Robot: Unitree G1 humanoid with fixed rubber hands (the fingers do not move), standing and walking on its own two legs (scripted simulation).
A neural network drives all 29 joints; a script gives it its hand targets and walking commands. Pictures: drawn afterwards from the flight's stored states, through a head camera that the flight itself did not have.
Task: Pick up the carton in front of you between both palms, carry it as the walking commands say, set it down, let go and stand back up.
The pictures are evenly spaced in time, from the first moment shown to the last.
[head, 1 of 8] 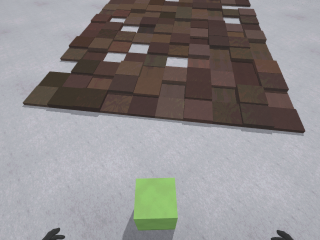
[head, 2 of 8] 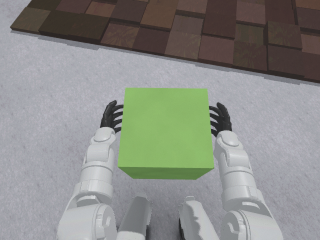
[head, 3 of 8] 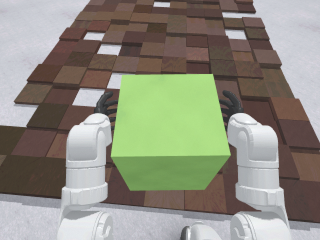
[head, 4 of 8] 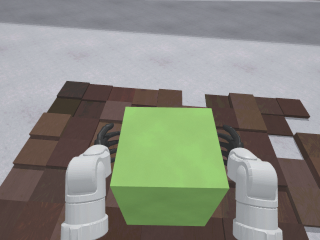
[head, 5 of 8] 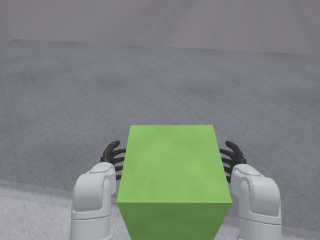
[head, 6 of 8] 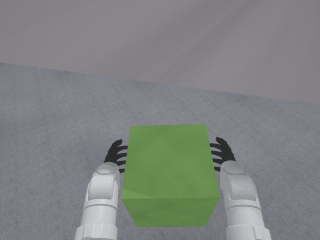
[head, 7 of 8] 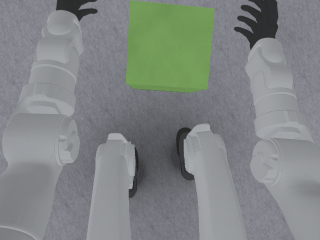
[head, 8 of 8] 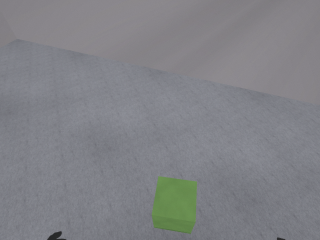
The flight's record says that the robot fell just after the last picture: no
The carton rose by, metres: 0.79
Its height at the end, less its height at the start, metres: +0.00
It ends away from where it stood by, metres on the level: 7.04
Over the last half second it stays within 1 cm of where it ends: yes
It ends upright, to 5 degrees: yes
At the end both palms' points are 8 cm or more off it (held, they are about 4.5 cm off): yes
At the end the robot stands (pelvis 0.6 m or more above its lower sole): yes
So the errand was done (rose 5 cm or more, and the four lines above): yes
